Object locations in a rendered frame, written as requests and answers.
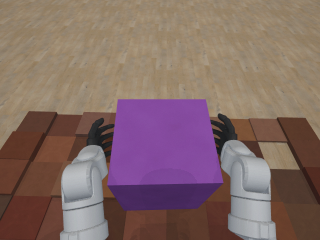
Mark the robot left hand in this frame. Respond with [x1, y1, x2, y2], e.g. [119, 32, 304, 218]
[86, 118, 115, 158]

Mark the robot right forearm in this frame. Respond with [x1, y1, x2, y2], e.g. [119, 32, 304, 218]
[220, 140, 277, 240]

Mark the robot right hand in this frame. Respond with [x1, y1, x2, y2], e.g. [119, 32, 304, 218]
[210, 113, 238, 157]

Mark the carton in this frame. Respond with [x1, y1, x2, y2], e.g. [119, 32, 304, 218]
[107, 99, 224, 211]

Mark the robot left forearm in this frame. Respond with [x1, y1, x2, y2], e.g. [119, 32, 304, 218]
[60, 145, 109, 240]

